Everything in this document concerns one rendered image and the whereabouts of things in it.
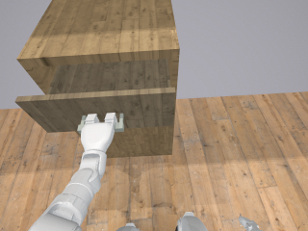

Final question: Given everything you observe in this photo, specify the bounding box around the right robot hand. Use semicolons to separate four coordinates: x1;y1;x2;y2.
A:
239;216;263;231

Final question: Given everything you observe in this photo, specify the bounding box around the right robot shin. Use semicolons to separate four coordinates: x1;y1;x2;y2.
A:
183;212;194;217

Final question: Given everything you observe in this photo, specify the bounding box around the robot left forearm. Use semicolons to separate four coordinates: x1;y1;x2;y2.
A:
28;149;107;231

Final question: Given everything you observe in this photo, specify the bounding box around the left robot upper arm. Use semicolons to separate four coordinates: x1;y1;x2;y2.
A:
33;212;82;231

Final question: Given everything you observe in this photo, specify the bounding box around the drawer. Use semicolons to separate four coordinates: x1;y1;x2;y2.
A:
14;59;176;133

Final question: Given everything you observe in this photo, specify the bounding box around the left robot hand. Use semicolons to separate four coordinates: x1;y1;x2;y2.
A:
81;113;117;153

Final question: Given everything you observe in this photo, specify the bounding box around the cabinet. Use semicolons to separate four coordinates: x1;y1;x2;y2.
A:
16;0;180;158

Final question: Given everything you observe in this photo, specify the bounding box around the handle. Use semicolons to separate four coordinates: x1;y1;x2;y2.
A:
77;113;124;135

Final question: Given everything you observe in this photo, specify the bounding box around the right robot thigh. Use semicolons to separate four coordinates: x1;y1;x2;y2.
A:
177;216;208;231

